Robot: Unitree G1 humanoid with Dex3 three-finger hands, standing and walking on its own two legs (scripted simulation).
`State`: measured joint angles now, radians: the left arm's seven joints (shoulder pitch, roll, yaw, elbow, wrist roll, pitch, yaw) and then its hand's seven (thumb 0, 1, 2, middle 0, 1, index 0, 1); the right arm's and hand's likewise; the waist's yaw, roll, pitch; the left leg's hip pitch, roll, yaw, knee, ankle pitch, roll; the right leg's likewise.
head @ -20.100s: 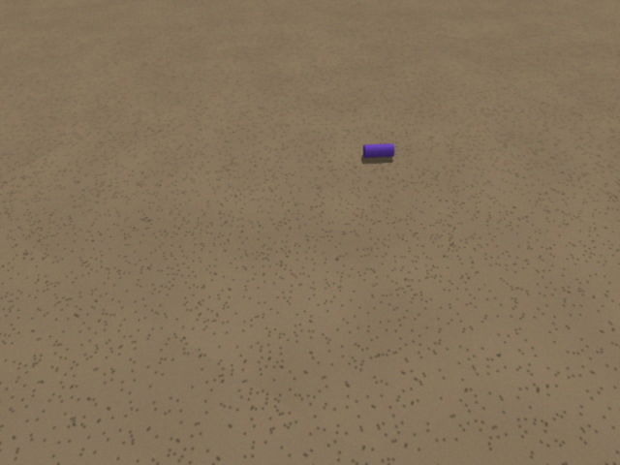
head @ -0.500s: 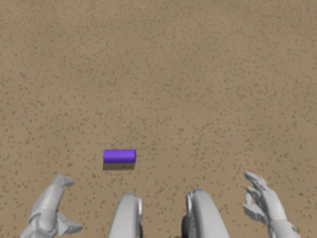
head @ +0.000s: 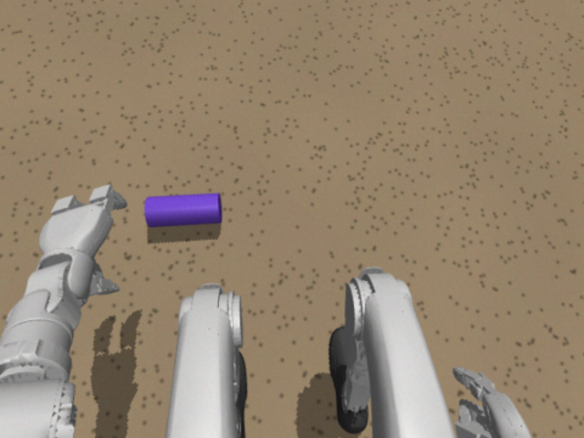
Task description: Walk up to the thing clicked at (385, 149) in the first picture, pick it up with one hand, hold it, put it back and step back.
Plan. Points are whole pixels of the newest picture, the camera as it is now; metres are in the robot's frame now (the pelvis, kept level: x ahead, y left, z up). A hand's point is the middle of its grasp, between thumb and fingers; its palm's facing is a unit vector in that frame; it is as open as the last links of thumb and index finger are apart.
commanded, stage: rise first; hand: left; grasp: from above
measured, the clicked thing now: (185, 210) +0.52 +0.22 -0.39
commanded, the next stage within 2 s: none
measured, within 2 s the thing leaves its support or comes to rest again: neither
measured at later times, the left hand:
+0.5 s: hand (122, 229) +0.43 +0.28 -0.22, palm faces -0.47 -0.03 -0.88, open 14.1 cm
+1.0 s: hand (135, 223) +0.46 +0.28 -0.25, palm faces -0.47 -0.03 -0.88, open 13.9 cm
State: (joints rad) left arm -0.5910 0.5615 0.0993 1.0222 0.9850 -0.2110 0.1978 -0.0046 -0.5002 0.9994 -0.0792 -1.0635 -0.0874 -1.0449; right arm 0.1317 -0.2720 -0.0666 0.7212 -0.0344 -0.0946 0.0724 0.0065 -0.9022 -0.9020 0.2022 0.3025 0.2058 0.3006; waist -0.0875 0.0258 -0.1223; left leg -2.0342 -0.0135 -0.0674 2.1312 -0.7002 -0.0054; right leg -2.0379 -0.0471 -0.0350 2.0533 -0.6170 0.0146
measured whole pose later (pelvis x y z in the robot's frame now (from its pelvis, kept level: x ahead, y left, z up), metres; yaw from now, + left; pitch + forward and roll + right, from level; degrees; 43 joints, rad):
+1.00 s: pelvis +0.01 +0.01 -0.07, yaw -2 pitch +37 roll -7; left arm -0.89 0.69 0.11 1.40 1.31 -0.26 0.43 0.00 -0.48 0.97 -0.10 -1.02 -0.11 -1.00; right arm 0.14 -0.27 -0.01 0.75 -0.14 -0.06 0.15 0.00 -0.91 -0.90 0.20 0.30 0.21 0.30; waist -0.21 0.00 -0.07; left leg -2.27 -0.03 -0.09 2.37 -0.74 0.01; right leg -2.25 -0.05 -0.04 2.26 -0.65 0.04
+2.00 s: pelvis +0.00 +0.01 -0.09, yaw -4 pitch +35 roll -9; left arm -0.99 0.75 0.11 1.53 1.33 -0.25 0.46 0.00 -0.47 0.97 -0.13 -1.03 -0.13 -1.02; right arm 0.18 -0.29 0.06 0.74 -0.16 -0.08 0.16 0.00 -0.91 -0.90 0.20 0.30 0.21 0.30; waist -0.28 0.00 -0.04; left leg -2.32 -0.03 -0.11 2.43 -0.73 0.01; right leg -2.29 -0.04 -0.06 2.30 -0.62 0.04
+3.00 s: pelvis +0.00 +0.01 -0.09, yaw -4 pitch +35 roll -8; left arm -1.00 0.75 0.09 1.55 1.32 -0.24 0.46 0.00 -0.36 0.88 -0.23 -0.93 -0.23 -0.91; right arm 0.18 -0.29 0.06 0.75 -0.16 -0.10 0.17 0.00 -0.91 -0.90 0.20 0.30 0.20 0.30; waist -0.28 0.00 -0.05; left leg -2.32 -0.03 -0.11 2.43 -0.72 0.00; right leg -2.30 -0.04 -0.06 2.30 -0.61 0.03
